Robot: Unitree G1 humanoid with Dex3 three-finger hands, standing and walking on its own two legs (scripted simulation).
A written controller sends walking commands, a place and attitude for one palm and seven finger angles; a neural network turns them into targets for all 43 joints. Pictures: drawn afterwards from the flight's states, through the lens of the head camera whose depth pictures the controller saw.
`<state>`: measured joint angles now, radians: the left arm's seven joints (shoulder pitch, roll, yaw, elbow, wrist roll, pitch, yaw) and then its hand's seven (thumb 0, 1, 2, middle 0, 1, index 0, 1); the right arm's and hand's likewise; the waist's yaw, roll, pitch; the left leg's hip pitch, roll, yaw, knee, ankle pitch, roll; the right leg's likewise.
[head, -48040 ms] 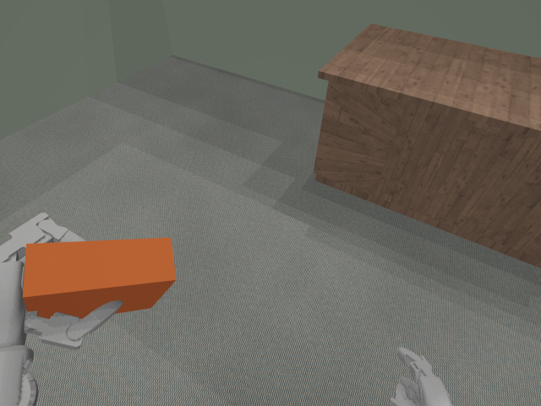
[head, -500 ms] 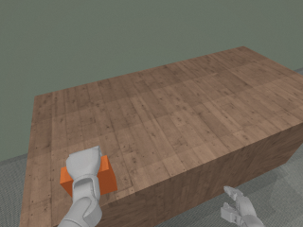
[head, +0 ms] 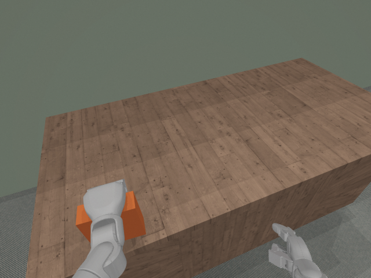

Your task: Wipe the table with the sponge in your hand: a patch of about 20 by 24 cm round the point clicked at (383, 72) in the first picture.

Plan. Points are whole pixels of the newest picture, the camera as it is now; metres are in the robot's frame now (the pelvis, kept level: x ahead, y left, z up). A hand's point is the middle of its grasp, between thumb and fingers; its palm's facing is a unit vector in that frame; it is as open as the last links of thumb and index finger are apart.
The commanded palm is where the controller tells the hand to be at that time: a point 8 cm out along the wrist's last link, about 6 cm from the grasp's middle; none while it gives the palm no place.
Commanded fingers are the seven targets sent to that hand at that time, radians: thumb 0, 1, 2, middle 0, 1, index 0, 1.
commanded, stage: slide across to the third lane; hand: left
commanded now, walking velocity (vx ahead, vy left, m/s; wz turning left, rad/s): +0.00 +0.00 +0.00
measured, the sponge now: (116, 225) +0.26 +0.22 -0.06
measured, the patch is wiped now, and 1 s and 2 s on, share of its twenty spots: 0.60 0.75 0.90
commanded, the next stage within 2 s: wipe forward along the third lane in 0.72 s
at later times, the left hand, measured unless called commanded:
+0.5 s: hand (135, 205) +0.28 +0.17 +0.00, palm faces -0.03 -0.06 -1.00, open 9.2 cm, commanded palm +0.25 +0.14 +0.05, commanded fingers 0.00 0.10 1.30 -1.20 -1.60 -1.20 -1.60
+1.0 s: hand (144, 200) +0.30 +0.15 +0.00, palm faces -0.08 -0.07 -0.99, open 9.2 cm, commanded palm +0.27 +0.14 +0.04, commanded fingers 0.00 0.10 1.30 -1.20 -1.60 -1.20 -1.60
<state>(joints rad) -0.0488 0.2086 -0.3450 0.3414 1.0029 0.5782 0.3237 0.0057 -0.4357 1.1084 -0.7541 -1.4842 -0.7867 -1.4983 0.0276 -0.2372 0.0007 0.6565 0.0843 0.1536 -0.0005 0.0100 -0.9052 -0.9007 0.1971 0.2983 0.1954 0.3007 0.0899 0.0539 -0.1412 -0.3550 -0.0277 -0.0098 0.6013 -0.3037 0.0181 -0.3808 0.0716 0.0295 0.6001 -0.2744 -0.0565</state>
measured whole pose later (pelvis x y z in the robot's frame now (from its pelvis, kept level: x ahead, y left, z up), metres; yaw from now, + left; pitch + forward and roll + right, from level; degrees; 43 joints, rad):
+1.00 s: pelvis -0.01 -0.02 +0.00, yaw +1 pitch +3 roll +1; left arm -0.33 0.08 -0.42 0.67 0.95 0.61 0.36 0.00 -0.47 1.11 -0.80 -1.44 -0.83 -1.43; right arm 0.02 -0.24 -0.01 0.72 0.08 0.17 0.00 0.01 -0.91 -0.90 0.20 0.30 0.19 0.30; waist 0.07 0.04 -0.14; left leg -0.36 -0.01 -0.03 0.57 -0.27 -0.01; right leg -0.39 0.08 0.01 0.58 -0.24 -0.08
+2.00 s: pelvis -0.02 -0.01 -0.01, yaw +0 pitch +13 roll +0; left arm -0.74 0.19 -0.18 1.12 0.96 0.49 0.42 0.00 -0.52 1.16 -0.83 -1.40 -0.86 -1.41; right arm 0.16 -0.23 0.00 0.75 0.06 0.10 -0.03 0.01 -0.91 -0.90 0.20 0.30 0.20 0.30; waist -0.04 0.03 -0.17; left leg -0.61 -0.01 -0.02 0.68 -0.29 0.00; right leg -0.63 0.09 0.01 0.65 -0.24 -0.07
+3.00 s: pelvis +0.01 +0.03 -0.01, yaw +0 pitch +15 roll -2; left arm -0.77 0.14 -0.27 1.15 0.93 0.54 0.48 -0.02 -0.45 1.14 -0.76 -1.48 -0.78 -1.51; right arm 0.18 -0.21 -0.02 0.76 0.05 0.11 0.05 0.01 -0.91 -0.90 0.20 0.30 0.20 0.30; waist -0.02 0.03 -0.20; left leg -0.61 -0.03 -0.01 0.68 -0.33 0.05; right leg -0.60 0.07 0.02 0.61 -0.27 -0.02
